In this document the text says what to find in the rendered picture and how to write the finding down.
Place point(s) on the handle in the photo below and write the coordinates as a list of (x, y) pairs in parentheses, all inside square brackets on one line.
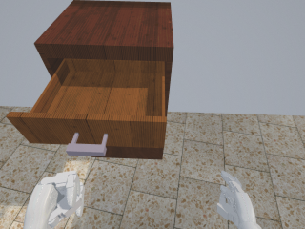
[(80, 149)]

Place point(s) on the robot left hand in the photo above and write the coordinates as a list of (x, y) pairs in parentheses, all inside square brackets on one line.
[(40, 213)]

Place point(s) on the cabinet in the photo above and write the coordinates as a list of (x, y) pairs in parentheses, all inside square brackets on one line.
[(112, 30)]

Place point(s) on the robot right hand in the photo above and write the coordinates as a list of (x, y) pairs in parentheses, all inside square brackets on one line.
[(239, 207)]

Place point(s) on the drawer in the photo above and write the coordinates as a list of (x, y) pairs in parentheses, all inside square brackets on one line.
[(122, 98)]

